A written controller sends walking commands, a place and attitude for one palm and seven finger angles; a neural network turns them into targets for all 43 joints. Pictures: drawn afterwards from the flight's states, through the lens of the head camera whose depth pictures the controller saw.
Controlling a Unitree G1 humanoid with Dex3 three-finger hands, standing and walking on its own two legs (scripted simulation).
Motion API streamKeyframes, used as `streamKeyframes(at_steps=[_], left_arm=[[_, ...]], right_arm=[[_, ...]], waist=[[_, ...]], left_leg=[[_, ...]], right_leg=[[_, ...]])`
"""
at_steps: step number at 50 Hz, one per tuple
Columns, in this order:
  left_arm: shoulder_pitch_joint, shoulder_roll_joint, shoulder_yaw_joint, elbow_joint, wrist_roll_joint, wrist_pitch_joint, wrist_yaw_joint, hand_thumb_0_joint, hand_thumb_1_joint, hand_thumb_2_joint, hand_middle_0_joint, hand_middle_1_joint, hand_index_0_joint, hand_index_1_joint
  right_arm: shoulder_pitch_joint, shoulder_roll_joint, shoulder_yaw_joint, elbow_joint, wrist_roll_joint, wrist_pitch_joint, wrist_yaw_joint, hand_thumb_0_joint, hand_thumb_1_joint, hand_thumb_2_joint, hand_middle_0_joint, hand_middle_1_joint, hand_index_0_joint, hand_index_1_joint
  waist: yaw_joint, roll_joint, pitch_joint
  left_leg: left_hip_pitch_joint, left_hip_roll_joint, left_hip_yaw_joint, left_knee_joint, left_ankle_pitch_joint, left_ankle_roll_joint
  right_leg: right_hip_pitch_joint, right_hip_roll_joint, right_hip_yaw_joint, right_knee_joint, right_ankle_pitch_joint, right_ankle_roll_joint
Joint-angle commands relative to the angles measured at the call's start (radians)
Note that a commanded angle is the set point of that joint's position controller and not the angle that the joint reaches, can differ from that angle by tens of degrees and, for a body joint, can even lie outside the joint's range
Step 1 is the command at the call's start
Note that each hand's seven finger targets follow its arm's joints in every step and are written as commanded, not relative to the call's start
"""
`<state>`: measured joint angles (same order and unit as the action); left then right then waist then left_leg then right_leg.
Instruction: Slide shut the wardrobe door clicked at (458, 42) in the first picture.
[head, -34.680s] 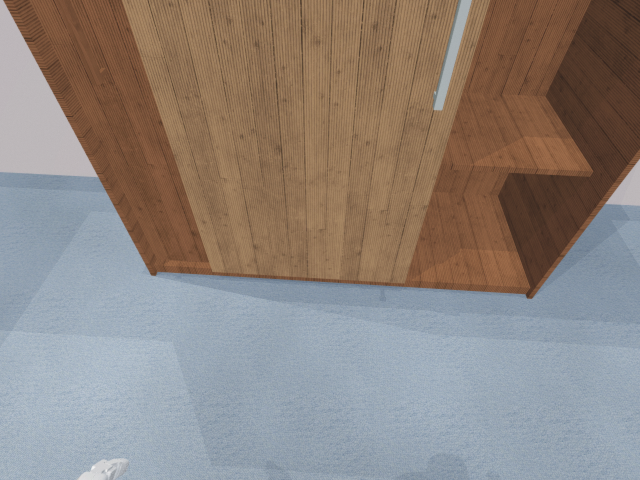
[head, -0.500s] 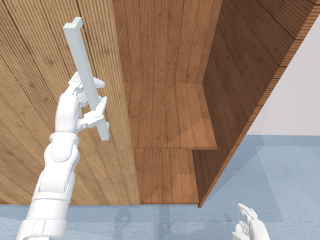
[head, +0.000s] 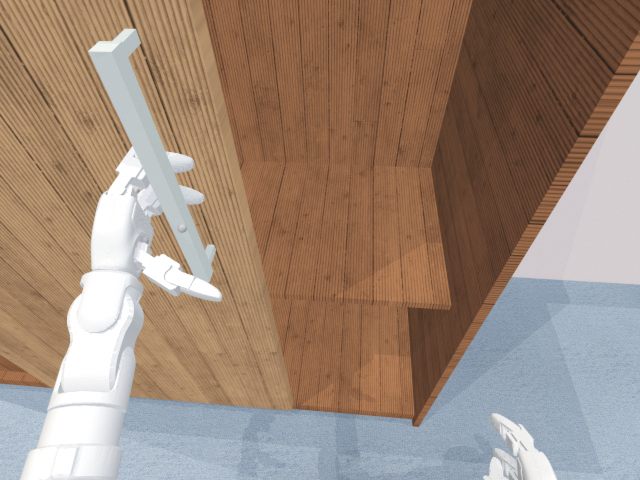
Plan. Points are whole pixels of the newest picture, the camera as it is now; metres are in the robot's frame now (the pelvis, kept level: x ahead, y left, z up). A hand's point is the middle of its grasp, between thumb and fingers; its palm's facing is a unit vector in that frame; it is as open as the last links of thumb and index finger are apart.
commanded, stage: loosen the grip on the handle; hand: left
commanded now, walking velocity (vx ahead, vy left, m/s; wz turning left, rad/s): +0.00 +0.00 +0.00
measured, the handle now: (174, 182) +0.38 +0.20 +0.19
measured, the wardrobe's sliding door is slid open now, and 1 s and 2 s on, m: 0.35 0.35 0.35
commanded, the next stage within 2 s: slip the hand off the handle in 0.02 s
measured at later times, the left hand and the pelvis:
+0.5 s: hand (123, 230) +0.32 +0.25 +0.17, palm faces +0.15 -0.97 -0.17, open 14.7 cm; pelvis +0.00 +0.02 +0.00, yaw +0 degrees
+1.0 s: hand (87, 264) +0.28 +0.27 +0.16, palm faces +0.12 -0.98 -0.16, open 14.7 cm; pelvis -0.01 +0.04 +0.00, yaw -1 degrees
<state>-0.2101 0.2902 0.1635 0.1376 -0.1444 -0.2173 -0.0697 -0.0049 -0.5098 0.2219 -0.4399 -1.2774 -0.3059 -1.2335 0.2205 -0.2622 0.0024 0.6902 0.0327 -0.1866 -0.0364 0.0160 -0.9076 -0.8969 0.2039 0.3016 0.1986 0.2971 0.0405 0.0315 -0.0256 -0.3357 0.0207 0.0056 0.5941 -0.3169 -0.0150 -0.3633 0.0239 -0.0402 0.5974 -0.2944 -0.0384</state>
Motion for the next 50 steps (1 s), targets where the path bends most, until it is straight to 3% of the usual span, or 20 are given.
streamKeyframes(at_steps=[1,2,5,6,7,11,14,16,18,20,24,28,30,31,35,36,39,41,42,50], left_arm=[[-0.268,0.197,0.128,-0.235,-0.020,-0.026,0.013,0.000,-0.550,0.200,-0.250,-1.150,-0.250,-1.150],[-0.245,0.154,0.103,-0.251,-0.024,-0.026,0.007,0.000,-0.550,0.200,-0.250,-1.150,-0.250,-1.150],[-0.231,0.146,0.092,-0.299,-0.024,-0.028,0.001,0.000,-0.550,0.200,-0.250,-1.150,-0.250,-1.150],[-0.192,0.233,0.183,-0.221,-0.019,-0.021,0.009,0.000,-0.550,0.200,-0.250,-1.150,-0.250,-1.150],[-0.197,0.199,0.156,-0.212,-0.023,-0.021,-0.001,0.000,-0.550,0.200,-0.250,-1.150,-0.250,-1.150],[-0.230,0.259,0.207,-0.252,-0.030,-0.035,-0.010,0.000,-0.550,0.200,-0.250,-1.150,-0.250,-1.150],[-0.255,0.251,0.202,-0.213,-0.052,-0.044,-0.038,0.000,-0.550,0.200,-0.250,-1.150,-0.250,-1.150],[-0.263,0.297,0.233,-0.197,-0.055,-0.051,-0.057,0.000,-0.550,0.200,-0.250,-1.150,-0.250,-1.150],[-0.301,0.236,0.161,-0.196,-0.065,-0.058,-0.086,0.000,-0.550,0.200,-0.250,-1.150,-0.250,-1.150],[-0.314,0.245,0.157,-0.167,-0.070,-0.059,-0.107,0.000,-0.550,0.200,-0.250,-1.150,-0.250,-1.150],[-0.302,0.285,0.194,-0.160,-0.082,-0.064,-0.127,0.000,-0.550,0.200,-0.250,-1.150,-0.250,-1.150],[-0.301,0.327,0.243,-0.117,-0.096,-0.059,-0.134,0.000,-0.550,0.200,-0.250,-1.150,-0.250,-1.150],[-0.334,0.331,0.242,-0.118,-0.097,-0.061,-0.137,0.000,-0.550,0.200,-0.250,-1.150,-0.250,-1.150],[-0.333,0.379,0.287,-0.107,-0.092,-0.063,-0.130,0.000,-0.550,0.200,-0.250,-1.150,-0.250,-1.150],[-0.334,0.367,0.282,-0.078,-0.102,-0.059,-0.146,0.000,-0.550,0.200,-0.250,-1.150,-0.250,-1.150],[-0.294,0.382,0.298,-0.070,-0.101,-0.056,-0.147,0.000,-0.550,0.200,-0.250,-1.150,-0.250,-1.150],[-0.228,0.318,0.250,-0.164,-0.113,-0.064,-0.163,0.000,-0.550,0.200,-0.250,-1.150,-0.250,-1.150],[-0.152,0.338,0.277,-0.221,-0.112,-0.066,-0.159,0.000,-0.550,0.200,-0.250,-1.150,-0.250,-1.150],[-0.135,0.306,0.248,-0.255,-0.116,-0.064,-0.161,0.000,-0.550,0.200,-0.250,-1.150,-0.250,-1.150],[-0.016,0.272,0.233,-0.410,-0.116,-0.017,-0.120,0.000,-0.550,0.200,-0.250,-1.150,-0.250,-1.150]], right_arm=[[-0.056,-0.094,-0.040,-0.159,0.002,-0.059,-0.003,0.000,-0.900,-0.900,0.200,0.300,0.200,0.300],[-0.048,-0.086,-0.037,-0.168,0.003,-0.060,0.001,0.000,-0.900,-0.900,0.200,0.300,0.200,0.300],[-0.055,-0.082,-0.036,-0.181,0.005,-0.060,0.003,0.000,-0.900,-0.900,0.200,0.300,0.200,0.300],[-0.048,-0.094,-0.038,-0.162,0.002,-0.051,-0.002,0.000,-0.900,-0.900,0.200,0.300,0.200,0.300],[-0.048,-0.087,-0.030,-0.170,0.004,-0.044,-0.001,0.000,-0.900,-0.900,0.200,0.300,0.200,0.300],[-0.072,-0.082,-0.028,-0.181,0.003,-0.038,-0.007,0.000,-0.900,-0.900,0.200,0.300,0.200,0.300],[-0.079,-0.081,-0.022,-0.182,0.009,-0.038,-0.014,0.000,-0.900,-0.900,0.200,0.300,0.200,0.300],[-0.082,-0.088,-0.022,-0.176,0.009,-0.039,-0.019,0.000,-0.900,-0.900,0.200,0.300,0.200,0.300],[-0.080,-0.085,-0.017,-0.184,0.013,-0.048,-0.020,0.000,-0.900,-0.900,0.200,0.300,0.200,0.300],[-0.075,-0.092,-0.019,-0.179,0.015,-0.053,-0.027,0.000,-0.900,-0.900,0.200,0.300,0.200,0.300],[-0.068,-0.103,-0.022,-0.178,0.015,-0.057,-0.033,0.000,-0.900,-0.900,0.200,0.300,0.200,0.300],[-0.064,-0.111,-0.018,-0.174,0.015,-0.052,-0.040,0.000,-0.900,-0.900,0.200,0.300,0.200,0.300],[-0.067,-0.111,-0.017,-0.176,0.015,-0.054,-0.044,0.000,-0.900,-0.900,0.200,0.300,0.200,0.300],[-0.061,-0.116,-0.020,-0.167,0.011,-0.050,-0.046,0.000,-0.900,-0.900,0.200,0.300,0.200,0.300],[-0.054,-0.115,-0.015,-0.180,0.012,-0.051,-0.049,0.000,-0.900,-0.900,0.200,0.300,0.200,0.300],[-0.053,-0.118,-0.017,-0.177,0.011,-0.049,-0.049,0.000,-0.900,-0.900,0.200,0.300,0.200,0.300],[-0.061,-0.111,-0.017,-0.208,0.010,-0.059,-0.037,0.000,-0.900,-0.900,0.200,0.300,0.200,0.300],[-0.058,-0.113,-0.020,-0.207,0.005,-0.065,-0.032,0.000,-0.900,-0.900,0.200,0.300,0.200,0.300],[-0.060,-0.110,-0.017,-0.216,0.006,-0.068,-0.028,0.000,-0.900,-0.900,0.200,0.300,0.200,0.300],[-0.081,-0.103,-0.010,-0.208,0.009,-0.090,-0.034,0.000,-0.900,-0.900,0.200,0.300,0.200,0.300]], waist=[[0.002,-0.060,-0.325],[-0.002,-0.073,-0.336],[-0.002,-0.068,-0.320],[0.006,-0.080,-0.278],[-0.001,-0.088,-0.270],[0.009,-0.008,-0.286],[-0.006,-0.053,-0.262],[-0.001,-0.003,-0.255],[-0.019,0.008,-0.249],[-0.026,0.016,-0.238],[-0.012,0.015,-0.280],[-0.007,-0.019,-0.249],[-0.008,0.020,-0.249],[0.000,0.026,-0.251],[-0.006,0.021,-0.256],[0.007,0.027,-0.254],[0.013,0.053,-0.309],[0.026,0.036,-0.323],[0.020,0.046,-0.326],[0.013,0.037,-0.222]], left_leg=[[0.044,-0.023,0.047,-0.021,0.360,0.037],[0.056,-0.025,0.048,-0.022,0.379,0.038],[0.066,-0.024,0.047,-0.020,0.372,0.038],[0.032,-0.020,0.049,-0.017,0.354,0.038],[0.018,-0.025,0.049,-0.024,0.334,0.038],[0.041,-0.020,0.045,-0.027,0.313,0.039],[0.018,-0.018,0.040,-0.036,0.261,0.039],[0.017,-0.017,0.037,-0.033,0.249,0.040],[0.037,-0.014,0.029,-0.037,0.233,0.039],[0.033,-0.014,0.022,-0.037,0.201,0.039],[0.042,-0.011,0.008,-0.039,0.217,0.037],[0.012,-0.008,0.000,-0.045,0.197,0.036],[0.019,-0.008,-0.005,-0.049,0.177,0.035],[0.016,-0.007,-0.005,-0.046,0.183,0.035],[0.014,-0.005,-0.013,-0.048,0.180,0.032],[0.005,-0.005,-0.011,-0.045,0.177,0.034],[0.044,-0.006,-0.015,-0.039,0.230,0.031],[0.051,-0.001,-0.015,-0.031,0.269,0.031],[0.061,-0.002,-0.015,-0.030,0.283,0.030],[0.042,0.003,-0.034,-0.055,0.198,0.022]], right_leg=[[0.237,-0.052,0.058,-0.042,0.510,0.041],[0.242,-0.049,0.050,-0.034,0.542,0.042],[0.214,-0.044,0.043,-0.034,0.521,0.042],[0.204,-0.044,0.049,-0.043,0.502,0.040],[0.208,-0.044,0.050,-0.044,0.483,0.044],[0.186,-0.038,0.048,-0.052,0.401,0.032],[0.175,-0.034,0.048,-0.065,0.337,0.037],[0.159,-0.032,0.052,-0.071,0.300,0.029],[0.123,-0.027,0.041,-0.069,0.271,0.027],[0.097,-0.025,0.042,-0.075,0.224,0.026],[0.105,-0.024,0.032,-0.063,0.219,0.020],[0.090,-0.022,0.026,-0.066,0.189,0.019],[0.064,-0.021,0.023,-0.061,0.156,0.017],[0.071,-0.020,0.025,-0.066,0.154,0.015],[0.054,-0.016,0.016,-0.052,0.149,0.015],[0.061,-0.015,0.020,-0.060,0.142,0.013],[0.074,-0.012,0.010,-0.035,0.192,0.011],[0.087,-0.009,0.006,-0.029,0.226,0.011],[0.083,-0.009,0.005,-0.024,0.239,0.013],[0.037,-0.008,-0.009,-0.041,0.159,0.018]])
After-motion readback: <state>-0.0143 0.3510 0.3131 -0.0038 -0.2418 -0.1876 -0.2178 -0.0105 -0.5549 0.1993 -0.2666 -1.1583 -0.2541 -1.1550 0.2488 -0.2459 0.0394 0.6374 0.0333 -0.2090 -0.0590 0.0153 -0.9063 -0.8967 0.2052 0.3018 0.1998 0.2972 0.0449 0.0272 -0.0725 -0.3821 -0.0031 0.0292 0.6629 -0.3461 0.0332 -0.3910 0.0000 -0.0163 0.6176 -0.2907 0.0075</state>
